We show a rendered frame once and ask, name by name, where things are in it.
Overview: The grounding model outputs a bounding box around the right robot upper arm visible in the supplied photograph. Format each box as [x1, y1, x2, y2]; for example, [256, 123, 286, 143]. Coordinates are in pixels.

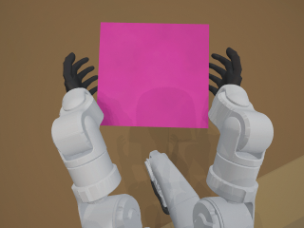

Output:
[192, 197, 254, 228]

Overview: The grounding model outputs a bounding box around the robot left forearm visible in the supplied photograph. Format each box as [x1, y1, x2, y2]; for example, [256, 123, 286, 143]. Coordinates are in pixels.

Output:
[51, 87, 122, 228]

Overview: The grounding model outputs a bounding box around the left robot upper arm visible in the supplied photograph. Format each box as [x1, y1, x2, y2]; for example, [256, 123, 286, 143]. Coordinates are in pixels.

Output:
[83, 194, 143, 228]

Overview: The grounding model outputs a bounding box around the right robot foot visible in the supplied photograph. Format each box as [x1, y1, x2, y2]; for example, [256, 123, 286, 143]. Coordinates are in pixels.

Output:
[150, 180, 170, 215]

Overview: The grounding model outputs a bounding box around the carton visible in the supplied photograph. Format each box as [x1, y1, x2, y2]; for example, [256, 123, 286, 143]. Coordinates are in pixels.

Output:
[97, 22, 209, 128]

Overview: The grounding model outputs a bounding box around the robot right thigh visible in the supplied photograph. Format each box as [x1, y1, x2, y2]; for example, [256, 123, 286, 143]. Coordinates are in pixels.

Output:
[144, 152, 200, 228]

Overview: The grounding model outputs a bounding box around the left robot hand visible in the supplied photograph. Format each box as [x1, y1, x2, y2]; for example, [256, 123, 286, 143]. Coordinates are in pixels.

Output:
[63, 52, 99, 95]

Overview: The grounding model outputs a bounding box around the right robot hand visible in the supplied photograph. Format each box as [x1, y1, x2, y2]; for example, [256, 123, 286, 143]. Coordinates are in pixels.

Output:
[208, 47, 242, 96]

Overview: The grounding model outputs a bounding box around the robot right forearm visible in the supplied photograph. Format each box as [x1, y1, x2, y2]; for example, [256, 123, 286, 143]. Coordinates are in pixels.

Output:
[206, 84, 274, 225]

